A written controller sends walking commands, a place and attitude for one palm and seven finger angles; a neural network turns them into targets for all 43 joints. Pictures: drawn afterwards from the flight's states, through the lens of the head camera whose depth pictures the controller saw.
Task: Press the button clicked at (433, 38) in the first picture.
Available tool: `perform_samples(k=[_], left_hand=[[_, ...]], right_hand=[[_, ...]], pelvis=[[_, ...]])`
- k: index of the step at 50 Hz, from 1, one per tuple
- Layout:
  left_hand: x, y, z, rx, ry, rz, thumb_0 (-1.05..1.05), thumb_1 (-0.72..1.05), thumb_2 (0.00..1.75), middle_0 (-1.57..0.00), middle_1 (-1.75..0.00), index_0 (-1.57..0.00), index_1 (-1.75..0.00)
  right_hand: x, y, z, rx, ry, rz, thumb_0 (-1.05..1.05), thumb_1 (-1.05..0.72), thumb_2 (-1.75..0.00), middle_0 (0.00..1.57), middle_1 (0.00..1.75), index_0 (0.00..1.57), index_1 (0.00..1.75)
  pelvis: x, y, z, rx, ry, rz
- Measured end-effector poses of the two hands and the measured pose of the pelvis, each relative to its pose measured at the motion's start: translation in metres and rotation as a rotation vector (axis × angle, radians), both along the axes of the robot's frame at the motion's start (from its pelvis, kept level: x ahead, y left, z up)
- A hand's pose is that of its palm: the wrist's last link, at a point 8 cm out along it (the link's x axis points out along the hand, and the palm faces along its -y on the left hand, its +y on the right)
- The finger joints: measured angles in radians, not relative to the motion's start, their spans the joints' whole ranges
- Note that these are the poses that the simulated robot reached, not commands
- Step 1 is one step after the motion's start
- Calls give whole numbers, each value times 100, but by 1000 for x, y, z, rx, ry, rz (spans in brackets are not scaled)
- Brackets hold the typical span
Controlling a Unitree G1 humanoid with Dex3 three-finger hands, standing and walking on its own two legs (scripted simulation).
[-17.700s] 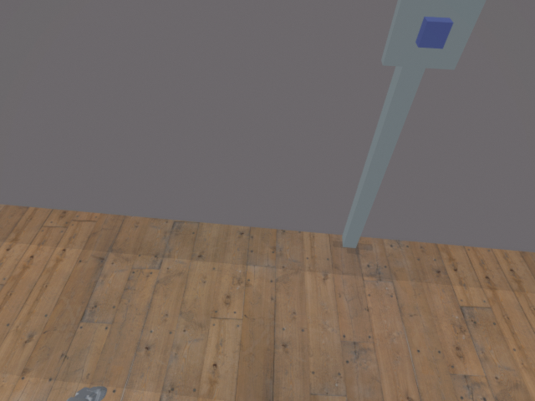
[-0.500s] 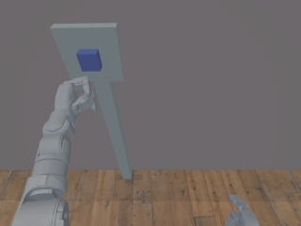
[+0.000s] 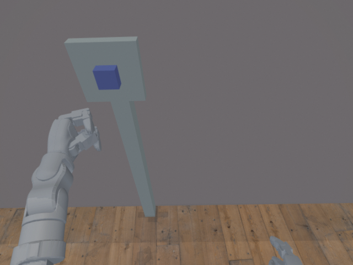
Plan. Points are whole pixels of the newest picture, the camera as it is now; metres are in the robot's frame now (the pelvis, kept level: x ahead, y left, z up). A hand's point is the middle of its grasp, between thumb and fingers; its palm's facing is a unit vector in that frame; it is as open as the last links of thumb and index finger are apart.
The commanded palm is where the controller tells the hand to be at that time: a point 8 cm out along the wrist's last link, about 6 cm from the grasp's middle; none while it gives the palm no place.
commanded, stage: draw the hand back to the body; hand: left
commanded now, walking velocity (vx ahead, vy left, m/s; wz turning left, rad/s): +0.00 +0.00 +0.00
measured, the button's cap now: (107, 76) +0.53 +0.23 +0.19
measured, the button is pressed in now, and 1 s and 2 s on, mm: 0 0 0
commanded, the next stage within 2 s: step back with the hand held close in 1.12 s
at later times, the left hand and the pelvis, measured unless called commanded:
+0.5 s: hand (57, 173) +0.23 +0.24 +0.16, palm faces +0.40 -0.88 -0.25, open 3.1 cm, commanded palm +0.18 +0.27 +0.17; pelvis -0.01 +0.00 +0.01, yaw +1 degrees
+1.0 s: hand (30, 198) +0.18 +0.26 +0.17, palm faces +0.46 -0.81 -0.36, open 3.1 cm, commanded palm +0.13 +0.29 +0.18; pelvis +0.01 +0.01 +0.01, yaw +0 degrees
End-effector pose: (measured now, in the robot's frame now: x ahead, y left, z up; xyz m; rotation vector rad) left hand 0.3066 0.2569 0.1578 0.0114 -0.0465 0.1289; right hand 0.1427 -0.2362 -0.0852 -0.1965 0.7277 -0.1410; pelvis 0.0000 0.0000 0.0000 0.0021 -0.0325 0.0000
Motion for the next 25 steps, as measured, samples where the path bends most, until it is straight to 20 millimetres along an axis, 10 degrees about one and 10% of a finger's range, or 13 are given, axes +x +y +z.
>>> perform_samples(k=[12, 25], left_hand=[[-62, 8, 13, 155, -81, 98, 1, 90, 90, -130, -150, -130, -150], [-116, 20, 13, 295, -140, 261, 1, 89, 90, -130, -150, -131, -150]], right_hand=[[41, 19, 28, 1, -180, 87, 1, -91, -89, 20, 30, 20, 30], [31, 33, 15, 0, -64, 134, 1, -90, -89, 20, 30, 21, 30]], pelvis=[[-7, 1, 2, -2, -38, 6], [-6, 5, 7, -7, -72, 11]])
